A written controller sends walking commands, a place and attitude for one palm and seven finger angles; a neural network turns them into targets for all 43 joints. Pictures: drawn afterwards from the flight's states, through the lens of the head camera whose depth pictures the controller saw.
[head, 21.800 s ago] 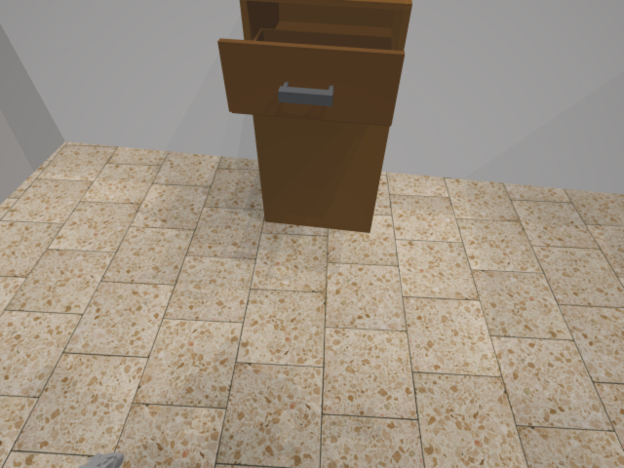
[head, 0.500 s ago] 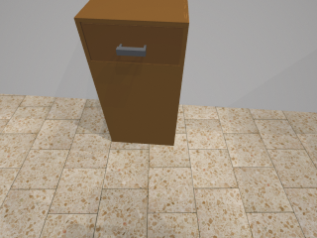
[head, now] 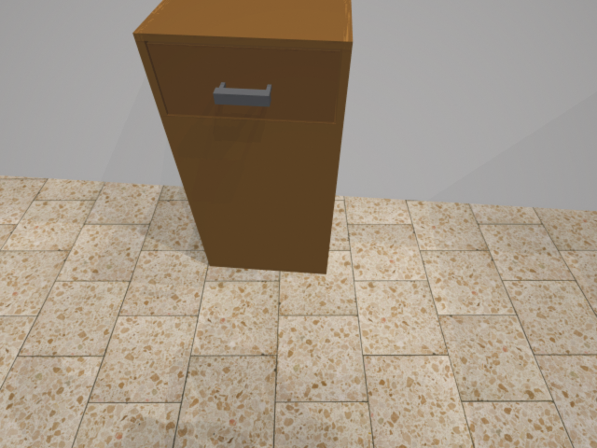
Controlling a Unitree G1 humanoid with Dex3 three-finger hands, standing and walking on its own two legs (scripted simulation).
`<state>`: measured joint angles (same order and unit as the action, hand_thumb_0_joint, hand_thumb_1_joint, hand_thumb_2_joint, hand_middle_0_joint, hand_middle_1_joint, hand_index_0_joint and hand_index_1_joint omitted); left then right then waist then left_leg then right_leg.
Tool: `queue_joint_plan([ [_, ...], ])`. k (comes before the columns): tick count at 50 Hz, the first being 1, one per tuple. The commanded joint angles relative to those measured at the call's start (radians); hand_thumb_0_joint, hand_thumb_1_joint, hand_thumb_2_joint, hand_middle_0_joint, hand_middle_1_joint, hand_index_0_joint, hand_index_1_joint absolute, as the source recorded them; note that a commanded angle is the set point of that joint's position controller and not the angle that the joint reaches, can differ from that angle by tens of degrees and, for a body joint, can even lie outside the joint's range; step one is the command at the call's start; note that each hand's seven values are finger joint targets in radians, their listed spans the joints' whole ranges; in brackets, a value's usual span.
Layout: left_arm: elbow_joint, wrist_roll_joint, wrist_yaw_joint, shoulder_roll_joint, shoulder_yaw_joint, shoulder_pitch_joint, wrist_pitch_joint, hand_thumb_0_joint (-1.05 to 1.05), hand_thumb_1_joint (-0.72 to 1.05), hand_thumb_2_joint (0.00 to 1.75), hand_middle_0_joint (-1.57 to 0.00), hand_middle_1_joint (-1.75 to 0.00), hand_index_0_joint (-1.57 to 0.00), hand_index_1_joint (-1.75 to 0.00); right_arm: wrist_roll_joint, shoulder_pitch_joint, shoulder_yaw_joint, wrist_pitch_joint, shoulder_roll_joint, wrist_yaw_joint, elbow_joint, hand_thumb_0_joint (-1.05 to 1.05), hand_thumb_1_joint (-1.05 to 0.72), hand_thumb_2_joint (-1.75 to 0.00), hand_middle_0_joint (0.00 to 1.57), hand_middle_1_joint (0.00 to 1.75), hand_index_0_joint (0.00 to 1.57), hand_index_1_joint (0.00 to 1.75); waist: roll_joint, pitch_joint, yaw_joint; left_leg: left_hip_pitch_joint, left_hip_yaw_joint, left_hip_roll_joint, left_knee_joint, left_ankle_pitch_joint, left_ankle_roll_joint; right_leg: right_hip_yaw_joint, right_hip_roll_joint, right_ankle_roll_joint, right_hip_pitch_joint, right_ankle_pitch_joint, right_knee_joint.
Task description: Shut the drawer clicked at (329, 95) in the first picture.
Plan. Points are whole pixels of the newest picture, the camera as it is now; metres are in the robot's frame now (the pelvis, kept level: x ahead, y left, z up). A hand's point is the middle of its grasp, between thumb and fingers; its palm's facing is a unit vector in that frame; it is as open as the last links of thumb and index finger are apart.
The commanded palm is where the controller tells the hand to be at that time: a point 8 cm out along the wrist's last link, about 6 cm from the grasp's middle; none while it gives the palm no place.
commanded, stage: look to check the result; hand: left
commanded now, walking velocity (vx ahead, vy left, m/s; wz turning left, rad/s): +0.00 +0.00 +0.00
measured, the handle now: (244, 92) +0.84 +0.18 +0.03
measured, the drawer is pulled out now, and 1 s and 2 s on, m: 0.00 0.00 0.00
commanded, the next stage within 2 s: stand and wait in 0.02 s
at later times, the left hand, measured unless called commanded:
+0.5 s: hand out of the picture +0.03 +0.19 -0.17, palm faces +0.01 -0.97 -0.23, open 7.4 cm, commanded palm none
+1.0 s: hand out of the picture +0.03 +0.20 -0.17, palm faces +0.01 -0.97 -0.23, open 7.4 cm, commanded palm none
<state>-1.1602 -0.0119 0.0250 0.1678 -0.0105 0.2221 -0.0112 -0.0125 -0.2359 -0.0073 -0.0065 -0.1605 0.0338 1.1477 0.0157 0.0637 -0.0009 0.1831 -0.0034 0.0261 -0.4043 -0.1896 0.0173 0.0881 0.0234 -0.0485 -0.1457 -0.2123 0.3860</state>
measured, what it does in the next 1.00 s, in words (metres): stands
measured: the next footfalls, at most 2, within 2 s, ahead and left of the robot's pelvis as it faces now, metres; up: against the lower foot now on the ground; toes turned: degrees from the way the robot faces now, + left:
none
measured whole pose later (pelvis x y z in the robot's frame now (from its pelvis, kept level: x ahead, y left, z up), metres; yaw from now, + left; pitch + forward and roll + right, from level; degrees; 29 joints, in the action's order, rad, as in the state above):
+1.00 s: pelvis +0.01 +0.00 +0.00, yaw +0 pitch -2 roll +0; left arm -1.16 -0.01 0.02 0.20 -0.02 0.20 -0.02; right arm -0.01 -0.21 -0.01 0.00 -0.19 0.03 1.16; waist 0.01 0.06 0.00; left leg 0.15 -0.01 0.03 -0.37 -0.19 0.02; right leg 0.08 0.03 -0.05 -0.12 -0.21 0.35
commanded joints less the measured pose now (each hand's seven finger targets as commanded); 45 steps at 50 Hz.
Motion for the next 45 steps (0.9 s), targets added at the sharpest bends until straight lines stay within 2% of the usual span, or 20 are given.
queue_joint_plan([
  [1,0.03,0.005,0.007,0.136,-0.026,0.049,-0.012,0.0,0.9,0.9,-0.2,-0.3,-0.2,-0.3,-0.004,-0.063,-0.02,0.009,-0.112,0.007,-0.025,0.0,-0.9,-0.9,0.2,0.3,0.2,0.3,-0.004,-0.014,-0.007,-0.017,0.063,0.074,0.051,0.112,-0.041,-0.121,-0.14,-0.004,-0.028,0.066,-0.106],
  [6,0.034,0.005,0.008,0.143,-0.028,0.043,-0.013,0.0,0.9,0.9,-0.2,-0.3,-0.2,-0.3,-0.003,-0.059,-0.021,0.009,-0.115,0.008,-0.024,0.0,-0.9,-0.9,0.2,0.3,0.2,0.3,-0.004,-0.016,-0.005,-0.021,0.059,0.075,0.053,0.126,-0.04,-0.118,-0.142,0.0,-0.015,0.106,-0.105],
  [14,0.038,0.006,0.006,0.151,-0.028,0.032,-0.012,0.0,0.9,0.9,-0.2,-0.3,-0.2,-0.3,-0.005,-0.053,-0.02,0.007,-0.126,0.006,-0.022,0.0,-0.9,-0.9,0.2,0.3,0.2,0.3,0.0,0.0,-0.006,-0.015,0.059,0.074,0.06,0.087,-0.037,-0.131,-0.138,-0.001,-0.025,0.029,-0.131],
  [20,0.04,0.005,0.007,0.157,-0.031,0.033,-0.015,0.0,0.9,0.9,-0.2,-0.3,-0.2,-0.3,-0.003,-0.05,-0.022,0.011,-0.136,0.008,-0.025,0.0,-0.9,-0.9,0.2,0.3,0.2,0.3,-0.006,-0.025,-0.005,-0.034,0.058,0.08,0.055,0.137,-0.038,-0.122,-0.14,0.003,-0.003,0.13,-0.112],
  [27,0.038,0.006,0.003,0.163,-0.03,0.023,-0.012,0.0,0.9,0.9,-0.2,-0.3,-0.2,-0.3,-0.004,-0.05,-0.019,0.009,-0.135,0.006,-0.019,0.0,-0.9,-0.9,0.2,0.3,0.2,0.3,0.004,0.002,-0.005,-0.019,0.063,0.08,0.076,0.089,-0.038,-0.127,-0.136,-0.001,-0.018,0.03,-0.13],
  [31,0.036,0.005,0.003,0.165,-0.031,0.023,-0.014,0.0,0.9,0.9,-0.2,-0.3,-0.2,-0.3,-0.004,-0.048,-0.019,0.013,-0.138,0.005,-0.02,0.0,-0.9,-0.9,0.2,0.3,0.2,0.3,0.003,-0.021,-0.005,-0.034,0.065,0.084,0.077,0.11,-0.04,-0.122,-0.138,-0.003,-0.007,0.057,-0.121],
  [37,0.038,0.006,0.003,0.171,-0.031,0.02,-0.016,0.0,0.9,0.9,-0.2,-0.3,-0.2,-0.3,-0.003,-0.041,-0.02,0.014,-0.148,0.006,-0.02,0.0,-0.9,-0.9,0.2,0.3,0.2,0.3,-0.011,-0.024,-0.006,-0.036,0.067,0.083,0.076,0.126,-0.04,-0.122,-0.14,-0.001,-0.001,0.09,-0.118],
  [40,0.04,0.005,0.004,0.173,-0.032,0.022,-0.016,0.0,0.9,0.9,-0.2,-0.3,-0.2,-0.3,-0.002,-0.038,-0.021,0.015,-0.151,0.007,-0.023,0.0,-0.9,-0.9,0.2,0.3,0.2,0.3,0.007,-0.022,-0.005,-0.038,0.068,0.083,0.076,0.133,-0.04,-0.122,-0.14,-0.001,0.0,0.097,-0.118],
  [45,0.04,0.004,0.003,0.175,-0.031,0.016,-0.016,0.0,0.9,0.9,-0.2,-0.3,-0.2,-0.3,-0.002,-0.03,-0.022,0.014,-0.157,0.006,-0.023,0.0,-0.9,-0.9,0.2,0.3,0.2,0.3,-0.008,-0.015,-0.006,-0.037,0.07,0.084,0.081,0.121,-0.04,-0.122,-0.137,-0.001,-0.008,0.073,-0.123],
])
